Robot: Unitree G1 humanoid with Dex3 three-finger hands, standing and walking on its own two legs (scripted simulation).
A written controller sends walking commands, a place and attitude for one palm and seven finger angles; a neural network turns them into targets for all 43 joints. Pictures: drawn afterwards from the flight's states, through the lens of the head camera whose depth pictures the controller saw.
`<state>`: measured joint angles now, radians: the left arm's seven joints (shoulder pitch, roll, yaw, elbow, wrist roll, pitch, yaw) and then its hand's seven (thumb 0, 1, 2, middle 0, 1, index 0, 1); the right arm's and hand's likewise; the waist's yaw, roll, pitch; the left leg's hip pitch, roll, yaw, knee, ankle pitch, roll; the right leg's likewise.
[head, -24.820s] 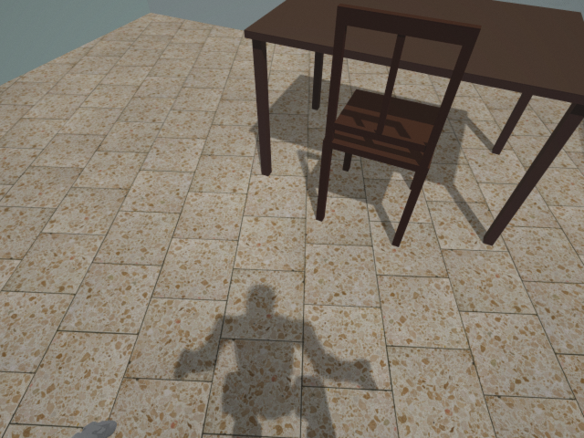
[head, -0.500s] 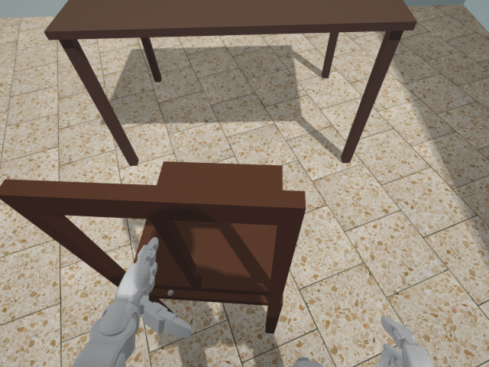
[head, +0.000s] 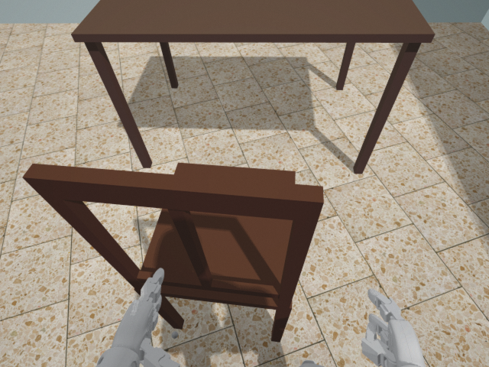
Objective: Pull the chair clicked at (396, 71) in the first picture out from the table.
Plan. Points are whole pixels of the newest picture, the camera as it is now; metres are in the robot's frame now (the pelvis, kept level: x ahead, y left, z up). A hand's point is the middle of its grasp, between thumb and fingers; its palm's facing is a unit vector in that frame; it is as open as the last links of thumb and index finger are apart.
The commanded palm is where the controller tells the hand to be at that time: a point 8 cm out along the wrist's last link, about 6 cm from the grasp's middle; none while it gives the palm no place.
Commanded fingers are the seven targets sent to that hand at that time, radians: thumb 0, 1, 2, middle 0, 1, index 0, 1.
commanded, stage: draw the hand back to the body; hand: left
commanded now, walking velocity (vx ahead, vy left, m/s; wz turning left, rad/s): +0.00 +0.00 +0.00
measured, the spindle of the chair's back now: (195, 251) +0.32 +0.10 -0.03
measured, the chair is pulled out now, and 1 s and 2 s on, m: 0.61 0.61 0.61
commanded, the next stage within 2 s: step back with the hand held close in 1.68 s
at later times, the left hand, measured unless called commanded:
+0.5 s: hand (142, 326) +0.18 +0.15 +0.05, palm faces -0.04 -1.00 -0.09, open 17.5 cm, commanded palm +0.15 +0.21 +0.07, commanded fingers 0.00 -0.51 0.22 -0.00 -0.01 -0.00 -0.01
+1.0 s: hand (43, 294) +0.19 +0.23 +0.14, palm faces +0.34 -0.85 -0.41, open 13.7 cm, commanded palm +0.15 +0.27 +0.16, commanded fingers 0.00 0.39 0.65 -0.13 -0.19 -0.13 -0.19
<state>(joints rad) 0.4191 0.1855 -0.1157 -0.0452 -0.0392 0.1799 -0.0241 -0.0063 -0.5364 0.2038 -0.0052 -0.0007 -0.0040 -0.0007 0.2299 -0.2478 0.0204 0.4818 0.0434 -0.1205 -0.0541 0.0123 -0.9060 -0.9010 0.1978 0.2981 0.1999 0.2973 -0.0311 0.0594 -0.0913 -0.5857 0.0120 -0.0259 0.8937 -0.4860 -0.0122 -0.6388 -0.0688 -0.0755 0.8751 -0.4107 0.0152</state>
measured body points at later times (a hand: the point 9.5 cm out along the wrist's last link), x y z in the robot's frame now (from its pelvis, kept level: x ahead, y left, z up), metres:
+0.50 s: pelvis -0.02 +0.00 -0.02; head +0.04 -0.03 +0.42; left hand +0.18 +0.20 +0.05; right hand +0.17 -0.24 -0.12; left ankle -0.03 +0.13 -0.69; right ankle +0.01 -0.13 -0.69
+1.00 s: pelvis +0.01 +0.01 +0.03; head +0.02 -0.03 +0.48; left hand +0.17 +0.27 +0.17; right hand +0.21 -0.21 -0.06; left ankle -0.03 +0.13 -0.69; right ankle +0.01 -0.13 -0.69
